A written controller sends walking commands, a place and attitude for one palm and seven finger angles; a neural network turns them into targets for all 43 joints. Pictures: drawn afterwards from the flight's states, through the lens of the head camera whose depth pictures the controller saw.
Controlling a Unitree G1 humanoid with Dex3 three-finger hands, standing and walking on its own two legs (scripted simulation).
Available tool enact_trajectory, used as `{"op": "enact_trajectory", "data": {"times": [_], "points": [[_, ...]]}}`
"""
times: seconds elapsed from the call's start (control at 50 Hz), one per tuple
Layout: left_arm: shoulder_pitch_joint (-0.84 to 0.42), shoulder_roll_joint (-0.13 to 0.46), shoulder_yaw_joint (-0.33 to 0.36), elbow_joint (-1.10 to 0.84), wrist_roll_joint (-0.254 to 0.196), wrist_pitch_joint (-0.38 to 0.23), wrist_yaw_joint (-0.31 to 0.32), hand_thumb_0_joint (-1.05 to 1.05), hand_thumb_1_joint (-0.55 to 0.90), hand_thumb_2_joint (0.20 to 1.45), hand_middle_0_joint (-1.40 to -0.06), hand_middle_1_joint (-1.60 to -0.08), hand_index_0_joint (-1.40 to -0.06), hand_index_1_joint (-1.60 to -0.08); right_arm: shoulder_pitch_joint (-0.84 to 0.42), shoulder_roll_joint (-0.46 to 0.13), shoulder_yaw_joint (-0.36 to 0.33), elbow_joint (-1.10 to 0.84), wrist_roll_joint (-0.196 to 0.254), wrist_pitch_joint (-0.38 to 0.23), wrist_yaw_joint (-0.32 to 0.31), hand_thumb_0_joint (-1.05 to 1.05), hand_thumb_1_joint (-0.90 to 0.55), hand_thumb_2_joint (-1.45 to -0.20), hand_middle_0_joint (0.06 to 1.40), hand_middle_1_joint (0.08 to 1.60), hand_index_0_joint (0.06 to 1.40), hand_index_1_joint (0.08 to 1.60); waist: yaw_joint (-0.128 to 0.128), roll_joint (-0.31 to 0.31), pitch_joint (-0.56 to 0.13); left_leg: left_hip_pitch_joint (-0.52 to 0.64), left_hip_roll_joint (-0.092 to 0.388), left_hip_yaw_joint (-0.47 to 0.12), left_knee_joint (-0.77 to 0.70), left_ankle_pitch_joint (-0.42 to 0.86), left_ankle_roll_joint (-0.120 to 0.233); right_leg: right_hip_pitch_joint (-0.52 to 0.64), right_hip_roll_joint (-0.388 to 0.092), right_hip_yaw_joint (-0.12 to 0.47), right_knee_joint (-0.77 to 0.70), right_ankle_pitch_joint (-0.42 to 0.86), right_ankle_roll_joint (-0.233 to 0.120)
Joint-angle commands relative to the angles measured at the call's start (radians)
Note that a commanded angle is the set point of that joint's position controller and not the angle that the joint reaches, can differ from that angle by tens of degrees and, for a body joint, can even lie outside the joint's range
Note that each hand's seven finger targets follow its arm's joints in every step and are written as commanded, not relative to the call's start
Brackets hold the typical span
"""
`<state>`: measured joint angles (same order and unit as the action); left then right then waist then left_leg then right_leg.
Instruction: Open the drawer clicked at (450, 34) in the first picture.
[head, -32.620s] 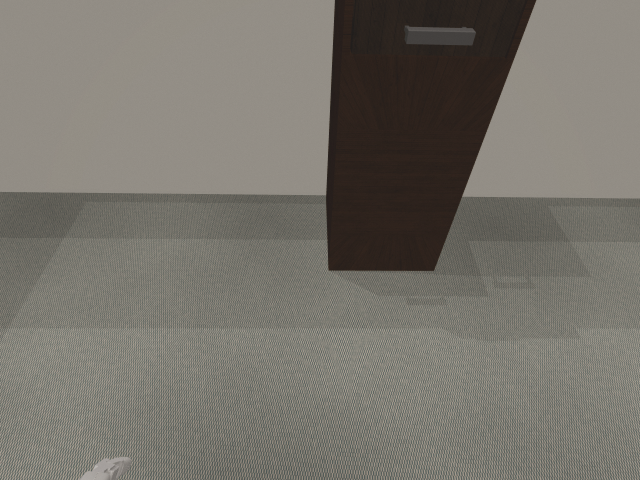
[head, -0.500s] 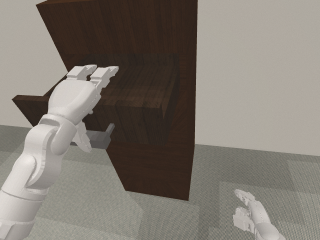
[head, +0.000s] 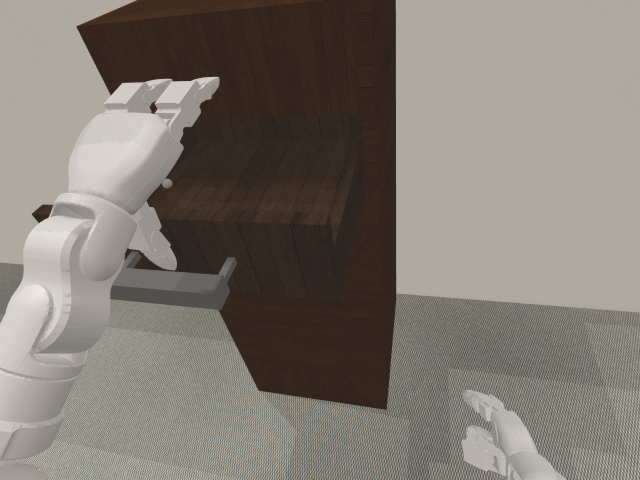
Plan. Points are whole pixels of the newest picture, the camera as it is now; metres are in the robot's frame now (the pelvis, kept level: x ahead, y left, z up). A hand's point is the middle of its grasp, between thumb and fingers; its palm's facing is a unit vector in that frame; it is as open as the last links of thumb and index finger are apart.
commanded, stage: lift the hand off the handle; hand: left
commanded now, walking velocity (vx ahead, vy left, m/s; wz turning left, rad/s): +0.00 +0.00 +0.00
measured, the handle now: (171, 273) +0.30 +0.23 +0.16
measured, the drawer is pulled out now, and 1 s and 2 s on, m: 0.25 0.25 0.26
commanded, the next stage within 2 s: open the thumb to release the handle in 0.60 s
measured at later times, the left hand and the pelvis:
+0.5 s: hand (119, 91) +0.31 +0.19 +0.37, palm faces +0.45 -0.03 -0.89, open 16.2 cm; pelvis -0.01 +0.00 +0.00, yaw +0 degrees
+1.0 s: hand (153, 135) +0.34 +0.20 +0.32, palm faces +0.21 -0.01 -0.98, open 16.3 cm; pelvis -0.03 -0.02 +0.00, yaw +1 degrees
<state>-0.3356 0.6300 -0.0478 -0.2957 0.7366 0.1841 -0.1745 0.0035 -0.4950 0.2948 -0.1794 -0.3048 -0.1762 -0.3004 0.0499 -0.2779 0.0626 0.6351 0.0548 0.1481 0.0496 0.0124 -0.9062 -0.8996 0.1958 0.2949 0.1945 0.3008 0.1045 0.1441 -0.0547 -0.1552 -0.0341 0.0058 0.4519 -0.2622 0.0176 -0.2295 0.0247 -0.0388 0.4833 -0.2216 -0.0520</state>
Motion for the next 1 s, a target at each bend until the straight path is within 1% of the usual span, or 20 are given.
{"op": "enact_trajectory", "data": {"times": [0.0,0.08,0.1,0.16,0.18,0.26,0.28,0.36,0.42,0.5,0.56,0.58,0.66,0.68,0.7,0.76,0.78,0.84,0.9,0.98], "points": [[-0.291,0.154,0.148,0.001,0.006,0.085,-0.009,0.000,-0.500,0.300,-0.150,-0.300,-0.150,-0.300,-0.219,-0.072,-0.021,-0.190,0.018,-0.031,0.012,0.000,-0.900,-0.900,0.200,0.300,0.200,0.300,-0.004,-0.168,-0.131,-0.077,0.026,0.008,-0.066,0.212,-0.005,0.128,-0.038,0.055,-0.074,0.119,0.025],[-0.311,0.081,0.050,-0.142,0.008,0.113,-0.059,0.000,-0.500,0.300,-0.150,-0.300,-0.150,-0.300,-0.269,-0.064,-0.014,-0.238,0.026,-0.025,0.024,0.000,-0.900,-0.900,0.200,0.300,0.200,0.300,-0.003,-0.140,-0.221,-0.066,0.022,0.007,-0.049,0.191,0.001,0.171,-0.051,0.070,-0.053,0.119,0.028],[-0.325,0.119,0.072,-0.125,0.020,0.119,-0.061,0.000,-0.500,0.300,-0.150,-0.300,-0.150,-0.300,-0.255,-0.069,-0.019,-0.221,0.025,-0.020,0.020,0.000,-0.900,-0.900,0.200,0.300,0.200,0.300,-0.020,-0.147,-0.194,-0.067,0.028,0.003,-0.057,0.169,0.003,0.144,-0.046,0.066,-0.062,0.096,0.029],[-0.484,0.261,0.156,-0.258,0.038,0.105,-0.049,0.000,-0.500,0.300,-0.150,-0.300,-0.150,-0.300,-0.276,-0.079,-0.019,-0.224,0.019,-0.024,0.008,0.000,-0.900,-0.900,0.200,0.300,0.200,0.300,-0.011,-0.100,-0.278,-0.053,0.022,-0.004,-0.047,0.170,0.005,0.189,-0.048,0.081,-0.045,0.088,0.022],[-0.530,0.239,0.129,-0.242,0.066,0.112,-0.047,0.000,-0.500,0.300,-0.150,-0.300,-0.150,-0.300,-0.290,-0.064,-0.013,-0.227,0.013,-0.031,0.007,0.000,-0.900,-0.900,0.200,0.300,0.200,0.300,0.002,-0.085,-0.305,-0.061,0.013,-0.007,-0.042,0.191,0.006,0.205,-0.047,0.089,-0.036,0.090,0.019],[-0.712,0.405,0.252,-0.207,0.075,0.115,-0.022,0.000,-0.500,0.300,-0.150,-0.300,-0.150,-0.300,-0.274,-0.073,-0.016,-0.182,0.009,-0.039,-0.002,0.000,-0.900,-0.900,0.200,0.300,0.200,0.300,0.015,-0.009,-0.318,-0.052,0.017,-0.022,-0.055,0.222,-0.004,0.206,-0.040,0.091,-0.036,0.101,0.002],[-0.707,0.344,0.206,-0.139,0.079,0.130,-0.027,0.000,-0.500,0.300,-0.150,-0.300,-0.150,-0.300,-0.281,-0.057,-0.007,-0.183,0.007,-0.043,0.002,0.000,-0.900,-0.900,0.200,0.300,0.200,0.300,0.020,-0.042,-0.314,-0.066,0.011,-0.019,-0.050,0.246,-0.005,0.206,-0.041,0.089,-0.033,0.111,0.003],[-0.621,0.327,0.230,0.063,0.001,0.152,-0.074,0.000,-0.500,0.300,-0.150,-0.300,-0.150,-0.300,-0.244,-0.076,-0.013,-0.170,0.030,-0.029,0.011,0.000,-0.900,-0.900,0.200,0.300,0.200,0.300,0.012,-0.142,-0.215,-0.093,0.025,-0.006,-0.050,0.234,-0.009,0.160,-0.047,0.071,-0.048,0.140,0.018],[-0.533,0.226,0.136,0.134,-0.005,0.172,-0.131,0.000,-0.500,0.300,-0.150,-0.300,-0.150,-0.300,-0.236,-0.081,-0.009,-0.198,0.036,-0.005,0.023,0.000,-0.900,-0.900,0.200,0.300,0.200,0.300,-0.005,-0.228,-0.155,-0.118,0.033,0.001,-0.060,0.175,-0.002,0.125,-0.056,0.062,-0.063,0.107,0.037],[-0.519,0.145,0.039,0.092,0.012,0.195,-0.168,0.000,-0.500,0.300,-0.150,-0.300,-0.150,-0.300,-0.245,-0.077,-0.005,-0.236,0.047,0.001,0.036,0.000,-0.900,-0.900,0.200,0.300,0.200,0.300,-0.025,-0.219,-0.155,-0.123,0.041,0.002,-0.050,0.124,0.003,0.103,-0.068,0.076,-0.059,0.062,0.040],[-0.659,0.274,0.111,-0.050,0.032,0.180,-0.155,0.000,-0.500,0.300,-0.150,-0.300,-0.150,-0.300,-0.266,-0.092,-0.014,-0.238,0.038,-0.007,0.026,0.000,-0.900,-0.900,0.200,0.300,0.200,0.300,-0.018,-0.146,-0.214,-0.122,0.031,0.003,-0.029,0.100,0.006,0.134,-0.083,0.110,-0.056,0.019,0.031],[-0.725,0.256,0.085,-0.079,0.048,0.183,-0.151,0.000,-0.500,0.300,-0.150,-0.300,-0.150,-0.300,-0.293,-0.077,-0.011,-0.245,0.037,-0.012,0.026,0.000,-0.900,-0.900,0.200,0.300,0.200,0.300,-0.014,-0.113,-0.239,-0.123,0.023,0.001,-0.022,0.093,0.007,0.142,-0.084,0.121,-0.054,-0.010,0.029],[-0.971,0.500,0.251,-0.225,0.056,0.152,-0.117,0.000,-0.500,0.300,-0.150,-0.300,-0.150,-0.300,-0.297,-0.087,-0.022,-0.208,0.019,-0.035,0.004,0.000,-0.900,-0.900,0.200,0.300,0.200,0.300,0.009,0.002,-0.412,-0.072,0.009,-0.014,-0.008,0.170,0.007,0.239,-0.082,0.141,-0.020,0.063,0.013],[-0.977,0.461,0.231,-0.170,0.063,0.161,-0.114,0.000,-0.500,0.300,-0.150,-0.300,-0.150,-0.300,-0.307,-0.070,-0.017,-0.205,0.016,-0.042,0.003,0.000,-0.900,-0.900,0.200,0.300,0.200,0.300,0.015,-0.003,-0.426,-0.088,0.004,-0.017,-0.004,0.194,0.005,0.249,-0.080,0.138,-0.009,0.080,0.011],[-0.986,0.501,0.273,-0.130,0.058,0.163,-0.111,0.000,-0.500,0.300,-0.150,-0.300,-0.150,-0.300,-0.289,-0.071,-0.015,-0.187,0.016,-0.045,0.003,0.000,-0.900,-0.900,0.200,0.300,0.200,0.300,0.018,-0.005,-0.413,-0.094,0.008,-0.022,-0.015,0.203,0.002,0.243,-0.078,0.131,-0.012,0.087,0.011],[-0.857,0.405,0.226,0.233,0.021,0.185,-0.134,0.000,-0.500,0.300,-0.150,-0.300,-0.150,-0.300,-0.218,-0.089,-0.015,-0.147,0.031,-0.035,0.005,0.000,-0.900,-0.900,0.200,0.300,0.200,0.300,0.001,-0.157,-0.238,-0.158,0.025,-0.009,-0.027,0.149,-0.009,0.153,-0.077,0.102,-0.045,0.037,0.020],[-0.782,0.306,0.145,0.363,0.024,0.197,-0.153,0.000,-0.500,0.300,-0.150,-0.300,-0.150,-0.300,-0.218,-0.083,-0.004,-0.154,0.030,-0.027,0.007,0.000,-0.900,-0.900,0.200,0.300,0.200,0.300,-0.012,-0.217,-0.161,-0.180,0.030,-0.004,-0.033,0.105,-0.007,0.104,-0.072,0.091,-0.065,-0.013,0.032],[-0.615,0.178,0.013,0.509,0.027,0.203,-0.199,0.000,-0.500,0.300,-0.150,-0.300,-0.150,-0.300,-0.182,-0.106,-0.005,-0.185,0.040,-0.004,0.010,0.000,-0.900,-0.900,0.200,0.300,0.200,0.300,-0.042,-0.331,-0.059,-0.193,0.045,-0.001,-0.057,0.014,0.001,0.023,-0.075,0.075,-0.105,-0.091,0.056],[-0.554,0.029,-0.135,0.477,0.074,0.218,-0.222,0.000,-0.500,0.300,-0.150,-0.300,-0.150,-0.300,-0.177,-0.106,-0.007,-0.219,0.053,0.001,0.015,0.000,-0.900,-0.900,0.200,0.300,0.200,0.300,-0.076,-0.295,-0.048,-0.182,0.047,0.004,-0.068,-0.037,0.009,0.007,-0.087,0.085,-0.115,-0.139,0.053],[-0.668,0.030,-0.166,0.216,0.114,0.160,-0.227,0.000,-0.500,0.300,-0.150,-0.300,-0.150,-0.300,-0.215,-0.096,-0.013,-0.248,0.051,-0.018,0.023,0.000,-0.900,-0.900,0.200,0.300,0.200,0.300,-0.074,-0.196,-0.141,-0.172,0.025,0.004,-0.034,-0.026,0.023,0.070,-0.093,0.121,-0.094,-0.132,0.037]]}}
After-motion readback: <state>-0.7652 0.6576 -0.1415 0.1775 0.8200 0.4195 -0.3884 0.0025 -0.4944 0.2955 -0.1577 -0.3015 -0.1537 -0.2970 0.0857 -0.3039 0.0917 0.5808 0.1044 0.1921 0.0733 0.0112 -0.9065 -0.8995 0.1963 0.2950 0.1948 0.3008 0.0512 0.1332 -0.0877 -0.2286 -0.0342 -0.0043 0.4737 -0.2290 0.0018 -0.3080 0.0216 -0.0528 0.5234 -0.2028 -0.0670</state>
